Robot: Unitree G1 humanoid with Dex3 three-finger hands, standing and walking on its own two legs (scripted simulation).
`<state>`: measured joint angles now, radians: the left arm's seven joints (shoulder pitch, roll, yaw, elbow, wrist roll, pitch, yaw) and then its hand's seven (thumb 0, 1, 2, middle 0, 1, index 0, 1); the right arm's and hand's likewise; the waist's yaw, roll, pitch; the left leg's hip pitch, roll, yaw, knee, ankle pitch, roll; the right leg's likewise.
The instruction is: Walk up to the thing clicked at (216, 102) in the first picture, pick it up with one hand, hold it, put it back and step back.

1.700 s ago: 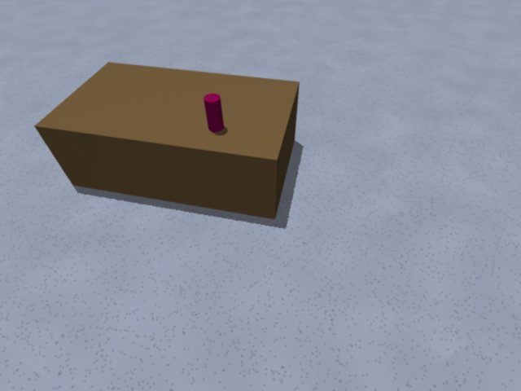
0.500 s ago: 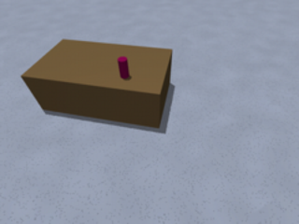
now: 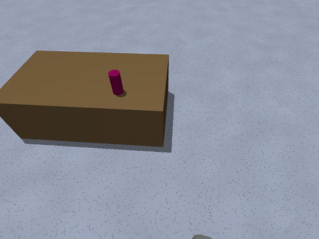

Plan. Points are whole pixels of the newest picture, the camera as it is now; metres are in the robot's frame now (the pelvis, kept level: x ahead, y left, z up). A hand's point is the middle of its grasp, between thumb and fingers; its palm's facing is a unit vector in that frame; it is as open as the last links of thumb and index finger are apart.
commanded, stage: walk up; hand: left
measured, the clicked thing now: (116, 82) +1.07 +0.28 -0.31
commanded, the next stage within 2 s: none
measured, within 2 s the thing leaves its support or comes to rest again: neither
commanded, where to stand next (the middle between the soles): +0.58 +0.12 m, yaw -6 degrees
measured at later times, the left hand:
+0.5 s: hand (49, 210) +0.26 +0.36 -0.16, palm faces -0.07 -0.91 -0.42, open 7.4 cm
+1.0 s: hand (61, 143) +0.48 +0.38 -0.12, palm faces -0.08 -0.89 -0.45, open 7.4 cm
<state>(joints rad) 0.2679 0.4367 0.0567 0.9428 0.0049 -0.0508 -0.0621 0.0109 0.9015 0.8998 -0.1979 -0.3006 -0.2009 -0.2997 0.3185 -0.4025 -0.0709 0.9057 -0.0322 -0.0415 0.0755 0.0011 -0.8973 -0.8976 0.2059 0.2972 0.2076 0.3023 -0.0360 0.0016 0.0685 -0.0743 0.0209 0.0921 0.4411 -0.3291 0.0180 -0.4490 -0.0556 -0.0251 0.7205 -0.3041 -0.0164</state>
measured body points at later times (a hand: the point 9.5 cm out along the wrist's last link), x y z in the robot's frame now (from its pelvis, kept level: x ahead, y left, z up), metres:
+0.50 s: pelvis +0.21 +0.07 -0.03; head +0.23 +0.07 +0.42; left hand +0.26 +0.40 -0.13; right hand +0.30 -0.27 -0.12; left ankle +0.30 +0.19 -0.74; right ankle +0.14 -0.11 -0.72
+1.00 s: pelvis +0.38 +0.10 -0.01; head +0.40 +0.07 +0.43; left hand +0.49 +0.42 -0.09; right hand +0.41 -0.22 -0.15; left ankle +0.39 +0.23 -0.68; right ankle +0.43 -0.02 -0.74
